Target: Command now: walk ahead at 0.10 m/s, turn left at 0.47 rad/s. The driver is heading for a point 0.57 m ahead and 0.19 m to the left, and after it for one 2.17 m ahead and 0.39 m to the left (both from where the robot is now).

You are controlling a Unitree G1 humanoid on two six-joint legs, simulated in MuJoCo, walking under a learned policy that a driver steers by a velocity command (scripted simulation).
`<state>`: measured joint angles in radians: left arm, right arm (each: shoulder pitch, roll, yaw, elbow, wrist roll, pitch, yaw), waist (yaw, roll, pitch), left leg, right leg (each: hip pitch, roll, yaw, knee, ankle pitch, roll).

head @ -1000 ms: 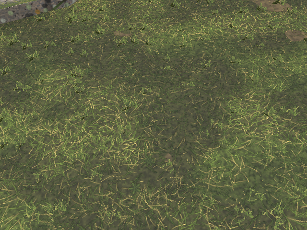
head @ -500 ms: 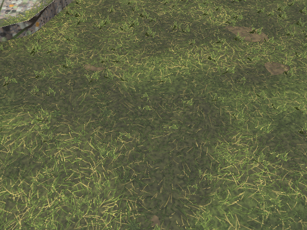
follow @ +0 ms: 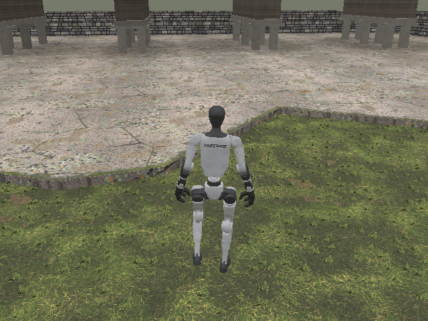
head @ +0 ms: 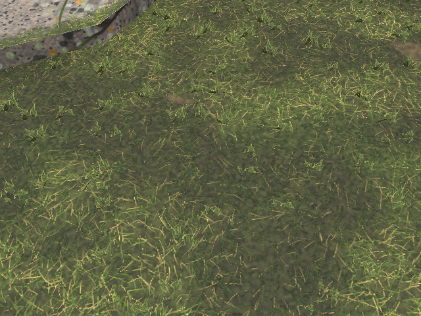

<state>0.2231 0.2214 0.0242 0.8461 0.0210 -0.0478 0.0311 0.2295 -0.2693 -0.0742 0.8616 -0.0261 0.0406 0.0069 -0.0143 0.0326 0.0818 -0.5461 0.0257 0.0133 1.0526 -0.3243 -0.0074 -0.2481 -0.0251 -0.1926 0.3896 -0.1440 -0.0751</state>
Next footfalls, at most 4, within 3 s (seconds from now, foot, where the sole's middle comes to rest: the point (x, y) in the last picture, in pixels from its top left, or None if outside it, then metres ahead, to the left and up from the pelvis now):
0.22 left None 0.07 0.12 -0.78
0.72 right None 0.11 -0.07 -0.78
1.06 left None -0.03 0.10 -0.78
1.38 right None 0.18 -0.05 -0.78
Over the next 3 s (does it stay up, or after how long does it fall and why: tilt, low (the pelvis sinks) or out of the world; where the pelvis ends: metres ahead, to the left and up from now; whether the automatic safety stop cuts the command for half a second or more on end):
stays up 0.49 0.27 0.00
